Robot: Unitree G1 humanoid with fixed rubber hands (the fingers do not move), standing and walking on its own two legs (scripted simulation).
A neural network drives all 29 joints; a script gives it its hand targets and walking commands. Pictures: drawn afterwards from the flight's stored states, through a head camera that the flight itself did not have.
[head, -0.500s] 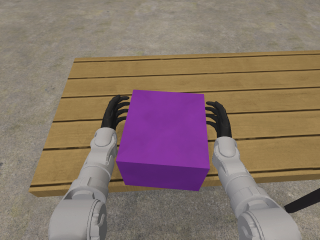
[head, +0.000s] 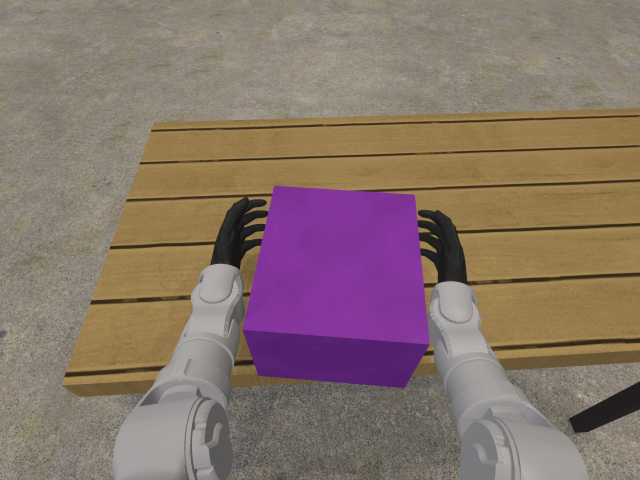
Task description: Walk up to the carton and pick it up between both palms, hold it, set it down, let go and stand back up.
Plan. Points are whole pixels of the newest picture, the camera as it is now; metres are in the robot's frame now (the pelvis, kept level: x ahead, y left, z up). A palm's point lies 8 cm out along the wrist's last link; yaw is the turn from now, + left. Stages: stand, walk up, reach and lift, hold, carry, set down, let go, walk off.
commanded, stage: reach and lift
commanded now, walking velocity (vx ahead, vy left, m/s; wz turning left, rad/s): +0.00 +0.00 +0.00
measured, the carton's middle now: (337, 284) +0.37 -0.02 +0.02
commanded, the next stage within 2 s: none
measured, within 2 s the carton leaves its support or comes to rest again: leaves its support in 0.66 s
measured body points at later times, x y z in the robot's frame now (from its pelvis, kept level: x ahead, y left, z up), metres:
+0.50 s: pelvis +0.00 +0.00 +0.00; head +0.04 +0.02 +0.45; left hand +0.42 +0.12 +0.05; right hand +0.38 -0.17 +0.05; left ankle -0.01 +0.13 -0.74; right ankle +0.01 -0.13 -0.74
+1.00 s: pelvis -0.02 +0.00 +0.00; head +0.00 +0.01 +0.45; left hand +0.39 +0.12 +0.07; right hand +0.35 -0.17 +0.06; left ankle -0.01 +0.13 -0.74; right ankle +0.01 -0.13 -0.74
